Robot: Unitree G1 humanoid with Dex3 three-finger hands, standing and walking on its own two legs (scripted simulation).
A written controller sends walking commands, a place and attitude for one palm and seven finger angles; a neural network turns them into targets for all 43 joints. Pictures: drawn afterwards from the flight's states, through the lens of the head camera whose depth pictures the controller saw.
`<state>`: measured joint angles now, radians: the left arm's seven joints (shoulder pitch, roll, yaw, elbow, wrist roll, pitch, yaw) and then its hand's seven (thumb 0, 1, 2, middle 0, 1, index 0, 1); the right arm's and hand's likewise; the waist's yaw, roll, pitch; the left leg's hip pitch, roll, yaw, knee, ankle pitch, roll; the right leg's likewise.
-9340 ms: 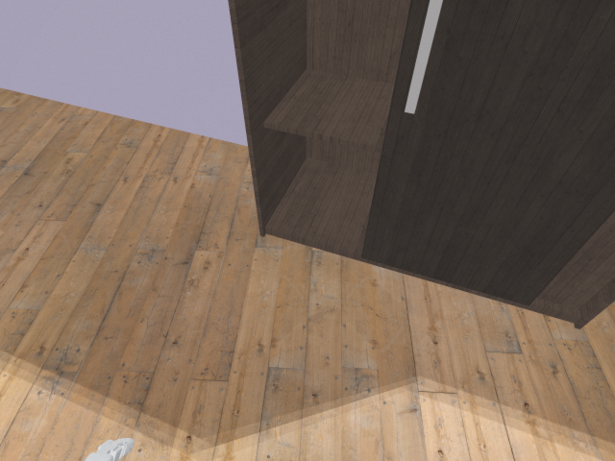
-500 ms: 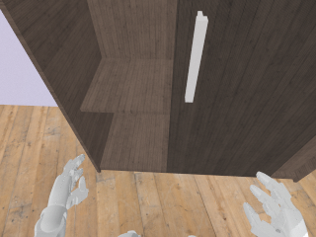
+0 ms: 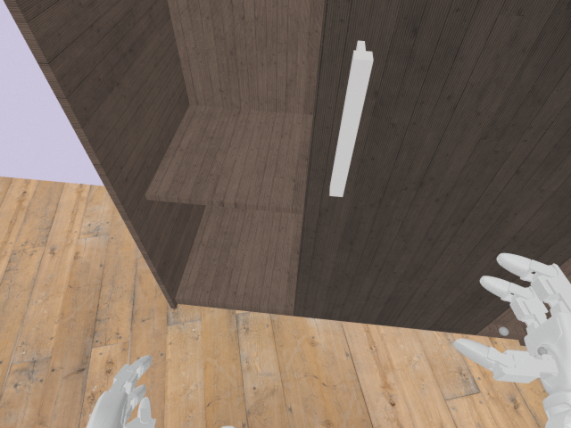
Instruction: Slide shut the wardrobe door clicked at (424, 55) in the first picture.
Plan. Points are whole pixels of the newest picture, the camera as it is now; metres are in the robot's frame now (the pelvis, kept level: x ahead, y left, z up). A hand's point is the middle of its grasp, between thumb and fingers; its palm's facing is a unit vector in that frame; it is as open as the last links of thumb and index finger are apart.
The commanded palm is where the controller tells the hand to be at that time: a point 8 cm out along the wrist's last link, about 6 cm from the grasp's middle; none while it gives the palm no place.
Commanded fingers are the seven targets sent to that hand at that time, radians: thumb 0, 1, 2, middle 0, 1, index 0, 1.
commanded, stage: raise the hand with hooked fingers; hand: right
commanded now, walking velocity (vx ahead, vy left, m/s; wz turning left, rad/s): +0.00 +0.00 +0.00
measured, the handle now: (347, 127) +0.54 -0.07 +0.14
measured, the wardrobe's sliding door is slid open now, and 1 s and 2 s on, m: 0.43 0.43 0.43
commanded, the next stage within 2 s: move the hooked fingers beside the handle in 1.10 s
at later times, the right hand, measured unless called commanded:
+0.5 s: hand (564, 275) +0.27 -0.28 +0.15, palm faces +0.12 +0.99 -0.07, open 13.9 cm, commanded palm +0.24 -0.32 +0.16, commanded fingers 0.00 0.50 -0.30 0.30 1.20 0.30 1.20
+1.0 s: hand (554, 255) +0.29 -0.27 +0.17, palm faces +0.16 +0.99 -0.06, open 14.0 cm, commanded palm +0.25 -0.30 +0.17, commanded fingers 0.00 0.50 -0.30 0.30 1.20 0.30 1.20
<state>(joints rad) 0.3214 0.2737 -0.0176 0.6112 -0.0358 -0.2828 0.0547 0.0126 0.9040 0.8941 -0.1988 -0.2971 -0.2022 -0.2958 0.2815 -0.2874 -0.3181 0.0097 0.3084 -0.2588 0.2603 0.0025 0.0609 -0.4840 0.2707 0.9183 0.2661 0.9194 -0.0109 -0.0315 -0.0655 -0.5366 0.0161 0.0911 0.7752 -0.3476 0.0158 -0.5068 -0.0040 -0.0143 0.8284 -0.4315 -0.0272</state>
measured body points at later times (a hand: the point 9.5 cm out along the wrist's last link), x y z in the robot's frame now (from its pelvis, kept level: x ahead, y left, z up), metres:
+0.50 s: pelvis +0.01 -0.01 +0.02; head +0.01 +0.00 +0.47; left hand +0.21 +0.20 -0.04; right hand +0.26 -0.33 +0.16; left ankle +0.03 +0.11 -0.71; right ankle -0.01 -0.10 -0.71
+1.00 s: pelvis +0.01 +0.02 +0.03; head +0.01 +0.03 +0.48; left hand +0.19 +0.25 -0.05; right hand +0.27 -0.32 +0.17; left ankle +0.03 +0.11 -0.71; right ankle -0.01 -0.10 -0.71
